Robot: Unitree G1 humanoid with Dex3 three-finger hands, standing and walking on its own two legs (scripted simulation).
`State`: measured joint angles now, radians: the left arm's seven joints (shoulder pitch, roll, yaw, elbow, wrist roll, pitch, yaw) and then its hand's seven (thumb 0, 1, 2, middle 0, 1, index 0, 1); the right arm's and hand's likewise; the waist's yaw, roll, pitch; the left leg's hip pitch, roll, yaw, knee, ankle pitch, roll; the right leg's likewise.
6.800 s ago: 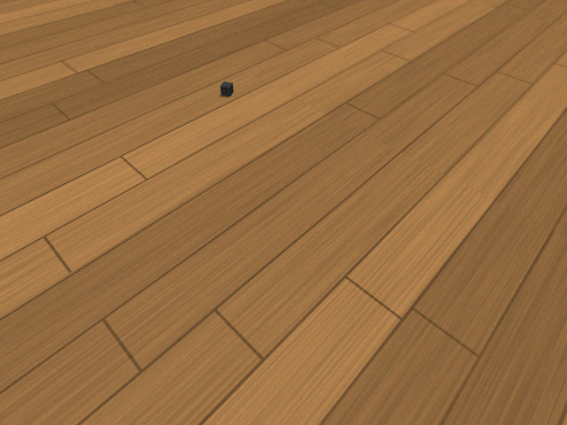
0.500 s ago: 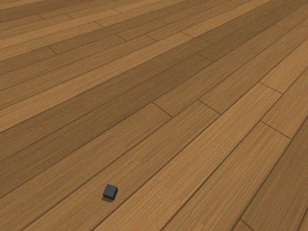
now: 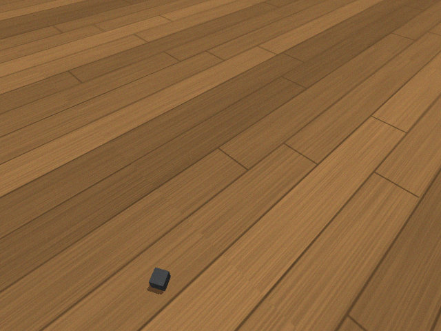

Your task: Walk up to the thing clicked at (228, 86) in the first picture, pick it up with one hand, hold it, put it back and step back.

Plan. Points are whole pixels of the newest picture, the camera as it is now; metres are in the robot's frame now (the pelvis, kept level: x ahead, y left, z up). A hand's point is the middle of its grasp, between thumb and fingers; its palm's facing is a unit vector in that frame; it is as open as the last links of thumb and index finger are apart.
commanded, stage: walk up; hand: left
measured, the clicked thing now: (160, 279) +0.48 +0.25 -0.75
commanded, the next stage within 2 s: none
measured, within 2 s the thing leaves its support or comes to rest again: neither
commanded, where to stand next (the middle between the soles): +0.08 -0.01 m, yaw +0 degrees
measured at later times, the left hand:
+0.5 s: hand out of the picture +0.07 +0.25 -0.16, palm faces -0.02 -0.94 -0.34, open 7.4 cm
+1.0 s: hand out of the picture +0.12 +0.30 -0.19, palm faces +0.00 -0.93 -0.37, open 7.4 cm
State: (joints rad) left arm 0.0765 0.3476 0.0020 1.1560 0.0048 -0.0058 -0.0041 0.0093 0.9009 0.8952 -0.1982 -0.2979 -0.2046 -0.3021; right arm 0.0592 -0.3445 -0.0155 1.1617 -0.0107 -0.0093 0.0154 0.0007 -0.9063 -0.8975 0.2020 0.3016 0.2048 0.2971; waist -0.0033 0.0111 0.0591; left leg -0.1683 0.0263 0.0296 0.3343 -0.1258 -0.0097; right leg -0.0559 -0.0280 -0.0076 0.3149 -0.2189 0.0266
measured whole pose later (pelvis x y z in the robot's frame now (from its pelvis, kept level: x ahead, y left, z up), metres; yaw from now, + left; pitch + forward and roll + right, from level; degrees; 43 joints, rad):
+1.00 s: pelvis +0.08 +0.03 -0.02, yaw -1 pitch -3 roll -1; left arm 0.21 0.39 0.03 0.97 -0.03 0.04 0.03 0.01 0.90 0.90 -0.20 -0.30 -0.21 -0.30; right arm 0.10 -0.37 -0.06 0.95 0.00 -0.01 0.02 0.00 -0.91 -0.90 0.20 0.30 0.20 0.30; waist 0.02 -0.02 0.21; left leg -0.36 0.00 0.03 0.58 -0.15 0.03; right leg -0.19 0.00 0.07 0.92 -0.56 0.01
